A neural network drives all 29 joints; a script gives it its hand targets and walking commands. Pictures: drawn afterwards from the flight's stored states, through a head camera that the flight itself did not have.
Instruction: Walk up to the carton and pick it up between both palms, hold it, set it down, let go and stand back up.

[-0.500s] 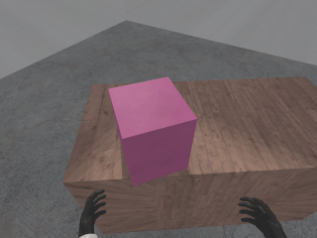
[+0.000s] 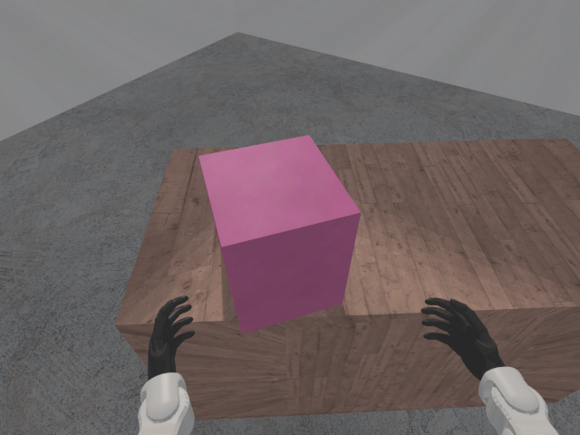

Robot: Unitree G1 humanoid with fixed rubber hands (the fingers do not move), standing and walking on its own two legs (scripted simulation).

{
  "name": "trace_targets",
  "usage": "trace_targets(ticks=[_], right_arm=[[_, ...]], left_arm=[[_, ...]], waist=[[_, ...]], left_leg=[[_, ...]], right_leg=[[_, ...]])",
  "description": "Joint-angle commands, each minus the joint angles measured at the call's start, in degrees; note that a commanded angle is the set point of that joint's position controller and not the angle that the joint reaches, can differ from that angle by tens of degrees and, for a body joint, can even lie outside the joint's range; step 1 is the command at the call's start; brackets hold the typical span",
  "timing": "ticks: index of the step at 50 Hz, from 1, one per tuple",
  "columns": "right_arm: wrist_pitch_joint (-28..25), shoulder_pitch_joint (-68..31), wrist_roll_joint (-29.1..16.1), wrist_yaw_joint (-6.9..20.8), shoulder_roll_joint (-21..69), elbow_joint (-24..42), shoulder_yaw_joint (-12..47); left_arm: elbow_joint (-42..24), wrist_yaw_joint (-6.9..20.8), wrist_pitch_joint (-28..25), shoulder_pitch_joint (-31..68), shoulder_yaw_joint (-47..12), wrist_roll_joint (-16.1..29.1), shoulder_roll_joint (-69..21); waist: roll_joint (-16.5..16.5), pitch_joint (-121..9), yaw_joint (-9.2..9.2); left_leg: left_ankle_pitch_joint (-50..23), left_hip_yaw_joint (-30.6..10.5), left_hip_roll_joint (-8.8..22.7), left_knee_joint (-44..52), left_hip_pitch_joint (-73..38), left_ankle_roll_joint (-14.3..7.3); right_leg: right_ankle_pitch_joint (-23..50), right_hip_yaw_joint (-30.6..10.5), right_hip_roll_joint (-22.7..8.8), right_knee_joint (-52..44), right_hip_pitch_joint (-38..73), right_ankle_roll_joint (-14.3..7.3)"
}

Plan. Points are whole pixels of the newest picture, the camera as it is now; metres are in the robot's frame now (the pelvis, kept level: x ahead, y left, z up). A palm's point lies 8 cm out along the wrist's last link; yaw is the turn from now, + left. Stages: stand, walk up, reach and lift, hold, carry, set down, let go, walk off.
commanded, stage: reach and lift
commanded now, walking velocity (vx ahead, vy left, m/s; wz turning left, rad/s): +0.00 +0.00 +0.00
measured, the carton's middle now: (275, 234) +0.46 +0.09 +0.00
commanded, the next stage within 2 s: none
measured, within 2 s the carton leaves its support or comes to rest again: neither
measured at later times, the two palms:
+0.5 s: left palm (154, 316) +0.26 +0.23 +0.05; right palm (462, 295) +0.33 -0.19 +0.04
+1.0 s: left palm (142, 263) +0.30 +0.24 +0.11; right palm (446, 227) +0.40 -0.17 +0.10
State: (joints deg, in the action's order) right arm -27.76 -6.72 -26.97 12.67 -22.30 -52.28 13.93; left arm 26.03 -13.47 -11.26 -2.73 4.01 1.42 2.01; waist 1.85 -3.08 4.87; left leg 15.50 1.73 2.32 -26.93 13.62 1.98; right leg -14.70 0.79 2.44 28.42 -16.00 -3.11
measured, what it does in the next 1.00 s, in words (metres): stands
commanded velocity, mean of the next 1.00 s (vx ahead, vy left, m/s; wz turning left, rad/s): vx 0.00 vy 0.00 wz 0.00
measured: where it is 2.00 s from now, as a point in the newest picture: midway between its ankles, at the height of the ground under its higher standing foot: outside the picture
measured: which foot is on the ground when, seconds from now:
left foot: down 0.00-1.00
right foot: down 0.00-1.00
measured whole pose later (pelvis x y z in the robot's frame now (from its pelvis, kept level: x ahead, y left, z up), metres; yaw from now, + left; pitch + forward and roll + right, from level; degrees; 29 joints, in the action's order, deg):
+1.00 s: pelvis -0.01 +0.00 +0.01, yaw +0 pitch +4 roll +0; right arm 5.1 -34.3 -23.6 6.4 -24.5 -42.7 7.1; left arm 11.0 -10.2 25.6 21.6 11.6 3.2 4.0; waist -0.2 -2.2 7.9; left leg 9.7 1.1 2.9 -18.6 12.7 2.2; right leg -7.4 0.2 3.6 17.0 -13.5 -3.2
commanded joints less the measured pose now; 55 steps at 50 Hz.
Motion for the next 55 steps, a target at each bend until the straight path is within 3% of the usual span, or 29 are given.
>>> trace_targets(ticks=[1, 4, 6, 8, 10, 13, 18, 20, 24, 25, 28, 30, 33, 35, 38, 42, 46, 48, 51, 52, 54, 55], right_arm=[[-0.4, -9.7, -0.5, -0.8, -10.7, 6.7, -3.9], [1.1, -11.8, 0.1, -1.0, -10.5, 6.7, -4.7], [1.2, -13.7, 0.9, -1.3, -10.7, 10.0, -5.8], [2.6, -15.1, 0.1, -1.1, -9.7, 9.3, -5.0], [4.1, -16.1, 0.7, -1.4, -9.5, 10.8, -5.0], [6.1, -19.5, 0.9, -1.9, -8.6, 13.7, -5.9], [9.2, -22.3, 1.2, -2.1, -10.4, 14.7, -8.1], [10.6, -23.8, 2.0, -2.3, -11.0, 15.2, -8.9], [12.8, -27.1, 1.9, -2.8, -11.7, 16.9, -9.5], [13.8, -28.3, 1.9, -2.6, -12.0, 15.2, -9.4], [16.4, -32.1, 2.9, -2.4, -12.2, 17.5, -10.2], [18.0, -32.7, 2.8, -2.8, -11.6, 17.2, -9.6], [20.1, -36.1, 2.4, -3.0, -11.4, 16.4, -9.7], [21.3, -37.3, 2.6, -3.3, -11.1, 18.0, -9.3], [22.7, -40.2, 2.7, -4.3, -11.6, 18.8, -10.5], [26.4, -44.0, 2.4, -5.0, -11.6, 20.0, -10.1], [29.4, -46.2, 3.2, -6.1, -11.8, 19.5, -11.2], [30.7, -49.8, 3.0, -6.5, -12.0, 19.6, -11.3], [32.9, -51.6, 3.4, -6.5, -11.2, 18.1, -11.0], [33.2, -51.1, 3.4, -6.6, -10.8, 19.1, -10.7], [33.4, -54.0, 4.2, -7.1, -12.0, 20.5, -12.1], [33.7, -54.4, 3.9, -7.2, -12.6, 19.2, -12.8]], left_arm=[[-12.1, 0.7, 0.7, 7.0, 0.5, -1.0, 0.7], [-13.7, 1.6, 2.9, 8.2, 1.4, -1.9, 1.2], [-15.1, 1.3, 3.7, 8.4, 1.0, -1.9, 1.1], [-15.5, 1.1, 4.6, 10.2, 2.0, -2.7, 1.4], [-15.4, 1.3, 5.7, 10.4, 2.6, -2.2, 1.7], [-16.6, 1.1, 6.6, 14.6, 2.7, -1.6, 2.6], [-19.3, 0.6, 9.7, 17.5, 1.7, -0.9, 1.5], [-19.0, 0.9, 11.7, 18.3, 1.8, -0.7, 1.8], [-22.8, 1.2, 14.9, 21.4, 2.8, -0.3, 2.6], [-21.3, 1.2, 16.0, 22.5, 3.0, -0.7, 2.2], [-21.2, 1.2, 18.8, 25.7, 3.9, -0.2, 3.0], [-21.3, 1.7, 20.5, 25.6, 4.6, -0.3, 3.0], [-21.5, 1.8, 22.5, 30.0, 4.3, 0.3, 3.4], [-22.1, 1.8, 23.7, 31.1, 5.4, 0.1, 4.2], [-23.8, 1.9, 25.5, 33.5, 6.0, -0.1, 4.7], [-24.5, 2.4, 29.6, 36.0, 7.4, 0.7, 6.2], [-24.9, 3.2, 33.3, 37.9, 7.4, 1.6, 6.2], [-25.7, 3.3, 35.1, 41.8, 7.9, 1.9, 7.4], [-24.3, 3.3, 37.0, 43.3, 8.6, 1.8, 8.0], [-23.9, 3.4, 37.4, 42.2, 8.7, 2.1, 7.9], [-25.0, 3.7, 37.9, 44.3, 9.0, 2.6, 8.8], [-26.3, 3.7, 38.2, 45.4, 8.4, 2.6, 8.5]], waist=[[2.5, -11.8, -0.52], [1.5, -10.4, -0.69], [1.7, -10.4, -0.57], [0.4, -10.7, 0.8], [2.4, -10.1, 0.78], [1.3, -11.5, 1.08], [-0.7, -13.8, 0.21], [0.2, -14.1, -0.07], [0.2, -17.8, 0.15], [-0.6, -16.3, 0.47], [1.4, -15.6, 1.73], [1.9, -15.8, 1.94], [0.6, -16.8, 1.98], [1.6, -17.5, 2.47], [0.5, -19.5, 2.15], [1.6, -21.2, 3.41], [1.3, -21.4, 2.82], [0.3, -22.4, 3.23], [1.1, -21.2, 3.89], [2.0, -21.8, 4.23], [2.3, -25.0, 3.58], [0.8, -25.1, 3.02]], left_leg=[[-21.1, 1.1, -2.7, 2.9, -3.1, -0.7], [-21.9, 0.7, -2.6, 4.2, -4.8, -0.8], [-21.7, 0.9, -2.5, 4.7, -5.1, -1.1], [-22.2, 0.7, -2.3, 5.0, -5.3, -1.3], [-21.1, 1.0, -2.3, 6.0, -4.4, -1.7], [-18.7, 1.1, -2.6, 6.1, -2.4, -2.2], [-20.2, 0.5, -1.8, 6.0, -5.2, -1.2], [-19.9, 0.5, -1.8, 6.3, -5.4, -1.4], [-24.6, 0.4, -2.0, 6.1, -6.6, -1.1], [-23.9, 0.1, -2.0, 6.3, -6.5, -0.9], [-19.3, 0.7, -1.7, 7.8, -5.3, -1.7], [-22.0, 1.0, -2.1, 7.7, -5.9, -1.7], [-20.6, 0.8, -2.3, 7.9, -4.8, -1.8], [-20.2, 1.0, -2.5, 7.9, -4.4, -2.0], [-20.6, 1.0, -2.7, 7.5, -3.8, -1.7], [-20.5, 1.2, -2.7, 8.1, -2.6, -2.0], [-22.9, 0.8, -2.9, 7.8, -4.1, -1.2], [-22.5, 1.0, -3.0, 7.8, -3.7, -1.1], [-19.6, 0.7, -2.9, 8.5, -1.5, -1.6], [-21.1, 0.9, -3.0, 8.2, -1.7, -1.6], [-23.3, 0.9, -3.1, 7.2, -2.5, -1.1], [-24.8, 0.4, -3.0, 6.9, -3.2, -0.3]], right_leg=[[18.8, -4.2, -0.2, -6.2, 11.3, -1.5], [18.2, -3.9, -0.2, -8.2, 11.9, -1.9], [16.9, -3.6, 0.0, -9.0, 11.4, -2.0], [16.4, -3.8, -0.1, -9.4, 11.8, -2.3], [16.0, -3.9, -0.1, -9.9, 13.1, -2.1], [14.2, -4.9, -1.0, -10.0, 13.4, -1.7], [13.6, -3.7, -0.1, -10.2, 11.3, -2.4], [13.0, -3.7, -0.1, -10.8, 11.2, -2.3], [19.1, -3.3, 0.6, -10.2, 13.6, -1.6], [17.1, -3.3, 0.7, -10.5, 12.6, -1.9], [11.2, -3.4, 0.6, -11.7, 11.9, -1.6], [15.3, -3.6, 0.7, -11.5, 13.5, -1.2], [13.5, -4.2, 0.3, -12.0, 13.1, -1.2], [14.3, -4.6, 0.1, -11.9, 14.3, -0.6], [17.0, -4.4, 0.0, -10.9, 15.5, 0.0], [18.2, -4.4, 0.3, -10.7, 17.1, 0.5], [20.9, -3.8, 0.5, -10.8, 16.7, 1.2], [20.3, -3.7, 0.5, -10.9, 16.3, 1.4], [16.1, -3.6, 0.4, -11.0, 16.2, 1.6], [18.2, -3.5, 0.6, -10.7, 16.9, 2.0], [21.9, -3.0, 0.9, -9.9, 17.6, 2.4], [23.2, -2.5, 0.9, -9.7, 17.3, 2.3]])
